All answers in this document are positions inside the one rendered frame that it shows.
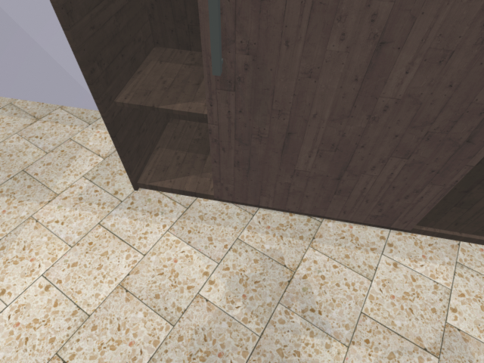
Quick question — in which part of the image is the wardrobe door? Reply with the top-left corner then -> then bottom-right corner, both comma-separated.
416,157 -> 484,236
197,0 -> 484,231

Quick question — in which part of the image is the handle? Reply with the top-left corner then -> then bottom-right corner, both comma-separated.
208,0 -> 223,76

